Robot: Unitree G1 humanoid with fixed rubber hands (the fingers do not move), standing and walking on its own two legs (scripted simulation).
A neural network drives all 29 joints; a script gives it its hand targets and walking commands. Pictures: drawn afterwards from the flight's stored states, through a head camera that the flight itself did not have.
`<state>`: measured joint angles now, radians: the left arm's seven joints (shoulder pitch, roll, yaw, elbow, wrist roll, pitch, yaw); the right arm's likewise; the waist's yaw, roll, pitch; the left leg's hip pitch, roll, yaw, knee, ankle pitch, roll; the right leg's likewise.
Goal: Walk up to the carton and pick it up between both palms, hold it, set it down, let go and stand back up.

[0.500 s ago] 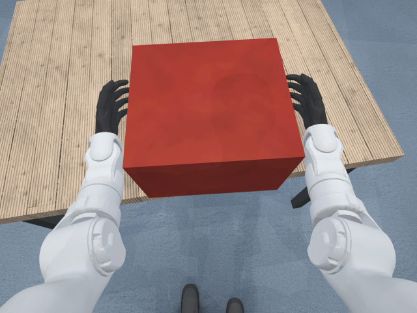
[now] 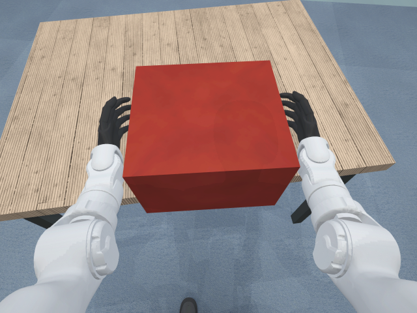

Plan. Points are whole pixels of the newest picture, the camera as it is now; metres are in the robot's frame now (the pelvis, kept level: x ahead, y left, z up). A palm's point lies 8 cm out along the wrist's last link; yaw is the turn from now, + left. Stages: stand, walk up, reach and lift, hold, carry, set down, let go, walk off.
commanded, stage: reach and lift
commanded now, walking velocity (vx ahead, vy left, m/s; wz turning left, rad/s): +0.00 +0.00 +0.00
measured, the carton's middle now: (207, 137) +0.47 +0.03 -0.01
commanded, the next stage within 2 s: none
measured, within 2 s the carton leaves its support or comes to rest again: neither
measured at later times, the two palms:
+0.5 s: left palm (76, 138) +0.39 +0.24 +0.10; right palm (307, 123) +0.41 -0.14 +0.12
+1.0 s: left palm (78, 133) +0.39 +0.24 +0.11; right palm (312, 119) +0.41 -0.15 +0.13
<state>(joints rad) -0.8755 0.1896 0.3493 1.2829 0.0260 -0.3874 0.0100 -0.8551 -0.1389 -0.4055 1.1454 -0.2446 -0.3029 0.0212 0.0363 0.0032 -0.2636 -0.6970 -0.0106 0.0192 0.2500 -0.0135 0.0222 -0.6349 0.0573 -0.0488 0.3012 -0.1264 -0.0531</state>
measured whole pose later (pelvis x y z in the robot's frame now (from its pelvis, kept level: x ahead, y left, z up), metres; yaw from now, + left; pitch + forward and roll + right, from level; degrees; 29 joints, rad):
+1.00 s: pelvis -0.01 +0.01 +0.01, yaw +2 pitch +9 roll -1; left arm -0.78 0.11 0.45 0.86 0.24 0.03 -0.05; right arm -0.78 -0.02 -0.55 0.81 -0.39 0.02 0.13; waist 0.01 -0.04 -0.11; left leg -0.36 -0.03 -0.02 0.23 -0.02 0.03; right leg -0.26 0.04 -0.08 0.22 -0.12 -0.05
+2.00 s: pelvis -0.04 +0.01 +0.01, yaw +2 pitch -1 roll -1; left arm -0.66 0.08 0.37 0.53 0.20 0.29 -0.04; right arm -0.68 -0.09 -0.32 0.74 -0.12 0.14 0.08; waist -0.01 -0.06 -0.05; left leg -0.21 -0.02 -0.01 0.28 -0.04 0.03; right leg -0.10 0.05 -0.08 0.25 -0.13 -0.05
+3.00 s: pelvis -0.04 +0.01 +0.01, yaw +2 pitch -5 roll -1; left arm -0.52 0.06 0.31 0.19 0.21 0.53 -0.05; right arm -0.56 -0.12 -0.17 0.53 0.05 0.28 0.04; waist -0.04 -0.07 -0.06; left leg -0.16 -0.02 -0.01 0.30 -0.06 0.03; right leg -0.05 0.05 -0.07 0.27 -0.15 -0.05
